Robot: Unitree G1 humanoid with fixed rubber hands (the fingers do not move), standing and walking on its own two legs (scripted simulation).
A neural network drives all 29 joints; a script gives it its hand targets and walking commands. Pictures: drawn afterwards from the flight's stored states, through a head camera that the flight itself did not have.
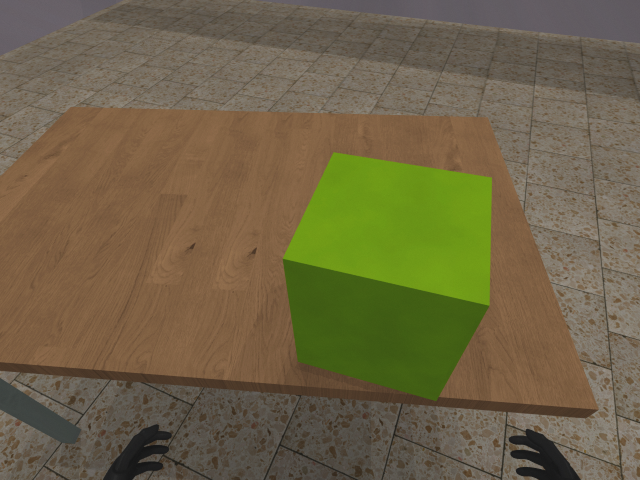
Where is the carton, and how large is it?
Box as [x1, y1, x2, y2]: [283, 152, 491, 400]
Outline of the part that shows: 333,152 283,257 298,361 436,400 489,305 491,177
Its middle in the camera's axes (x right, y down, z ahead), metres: +0.09 +0.05 +0.54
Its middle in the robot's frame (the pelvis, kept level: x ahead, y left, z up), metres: +0.40 -0.06 +0.03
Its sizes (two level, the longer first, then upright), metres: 0.210 0.200 0.250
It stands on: a table, 0.66 m high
